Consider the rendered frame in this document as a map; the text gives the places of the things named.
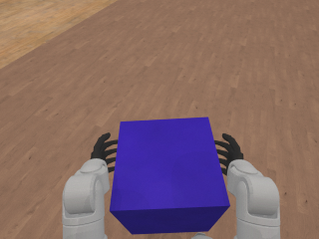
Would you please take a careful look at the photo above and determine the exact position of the carton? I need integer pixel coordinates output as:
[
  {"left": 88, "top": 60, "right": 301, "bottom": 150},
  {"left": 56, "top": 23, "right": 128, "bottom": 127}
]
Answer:
[{"left": 110, "top": 117, "right": 230, "bottom": 235}]

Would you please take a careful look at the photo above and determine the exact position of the left robot forearm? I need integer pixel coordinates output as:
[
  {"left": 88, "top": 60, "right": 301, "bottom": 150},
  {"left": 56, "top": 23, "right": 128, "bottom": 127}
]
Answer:
[{"left": 62, "top": 158, "right": 110, "bottom": 239}]

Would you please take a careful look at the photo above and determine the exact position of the robot left hand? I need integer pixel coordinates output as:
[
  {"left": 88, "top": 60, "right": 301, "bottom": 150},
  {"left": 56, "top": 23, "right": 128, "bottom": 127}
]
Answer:
[{"left": 90, "top": 132, "right": 118, "bottom": 173}]

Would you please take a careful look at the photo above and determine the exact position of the right robot shin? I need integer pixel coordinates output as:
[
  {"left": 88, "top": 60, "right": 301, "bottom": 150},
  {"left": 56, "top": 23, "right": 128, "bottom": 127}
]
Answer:
[{"left": 192, "top": 232, "right": 206, "bottom": 238}]

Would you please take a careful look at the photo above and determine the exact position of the robot right hand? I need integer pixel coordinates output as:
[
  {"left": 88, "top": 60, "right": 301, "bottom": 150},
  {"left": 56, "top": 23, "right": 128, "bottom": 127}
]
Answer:
[{"left": 214, "top": 133, "right": 244, "bottom": 175}]

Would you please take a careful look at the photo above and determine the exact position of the right robot forearm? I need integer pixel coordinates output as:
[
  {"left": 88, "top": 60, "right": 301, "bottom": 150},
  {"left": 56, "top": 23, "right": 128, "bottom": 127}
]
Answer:
[{"left": 226, "top": 159, "right": 280, "bottom": 239}]

